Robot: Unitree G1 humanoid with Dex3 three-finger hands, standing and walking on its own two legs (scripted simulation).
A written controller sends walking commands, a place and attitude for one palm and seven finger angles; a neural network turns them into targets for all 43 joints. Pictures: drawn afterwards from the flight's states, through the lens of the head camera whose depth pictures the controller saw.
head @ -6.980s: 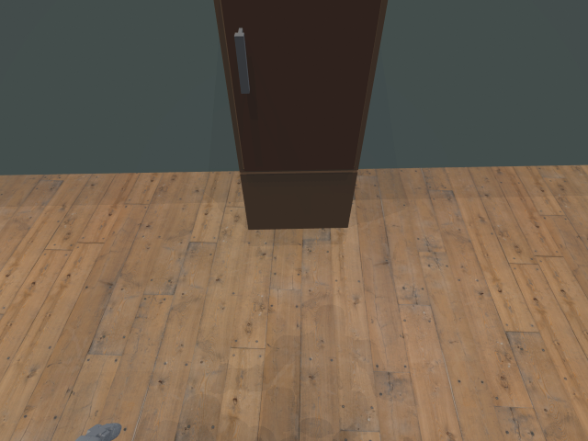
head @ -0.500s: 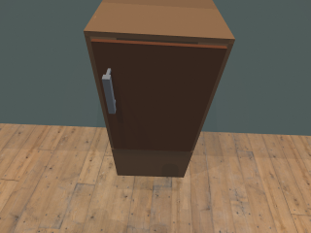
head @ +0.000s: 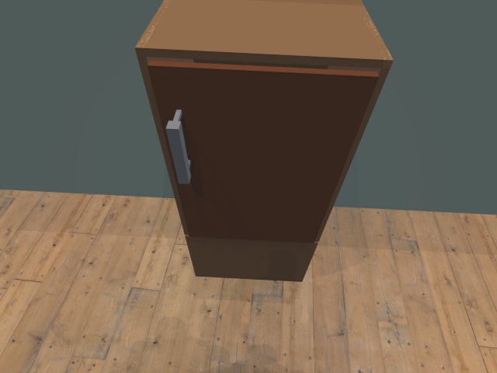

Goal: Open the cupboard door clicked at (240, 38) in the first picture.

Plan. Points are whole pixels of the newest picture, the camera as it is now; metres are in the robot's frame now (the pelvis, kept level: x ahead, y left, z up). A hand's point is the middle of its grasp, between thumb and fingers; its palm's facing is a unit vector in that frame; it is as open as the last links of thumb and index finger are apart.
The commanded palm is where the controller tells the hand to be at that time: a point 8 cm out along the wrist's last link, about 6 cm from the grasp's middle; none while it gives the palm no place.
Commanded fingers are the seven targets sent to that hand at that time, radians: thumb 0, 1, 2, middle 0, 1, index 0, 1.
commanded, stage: come to a stop and stand still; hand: left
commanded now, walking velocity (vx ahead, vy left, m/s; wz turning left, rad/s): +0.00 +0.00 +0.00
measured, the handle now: (181, 148) +0.53 +0.18 +0.03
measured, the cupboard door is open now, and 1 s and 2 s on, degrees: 0 0 0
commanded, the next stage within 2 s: look again from close up in 0.42 s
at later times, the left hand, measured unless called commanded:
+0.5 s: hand out of the picture -0.02 +0.17 -0.16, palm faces +0.01 -0.97 -0.23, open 7.3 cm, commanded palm none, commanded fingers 0.00 0.90 0.90 -0.20 -0.30 -0.20 -0.30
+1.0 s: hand out of the picture +0.05 +0.14 -0.16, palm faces +0.01 -0.97 -0.24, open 7.2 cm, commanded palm none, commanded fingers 0.00 0.90 0.90 -0.20 -0.30 -0.20 -0.30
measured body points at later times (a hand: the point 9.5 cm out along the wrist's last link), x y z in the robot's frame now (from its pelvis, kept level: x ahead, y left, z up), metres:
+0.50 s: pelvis +0.00 -0.01 +0.00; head +0.01 -0.03 +0.45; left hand -0.02 +0.22 -0.14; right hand +0.01 -0.23 -0.16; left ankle -0.03 +0.09 -0.73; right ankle +0.04 -0.13 -0.73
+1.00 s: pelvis +0.03 -0.05 +0.01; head +0.05 -0.07 +0.46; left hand +0.05 +0.19 -0.14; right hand +0.01 -0.25 -0.16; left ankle -0.03 +0.09 -0.73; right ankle +0.04 -0.13 -0.73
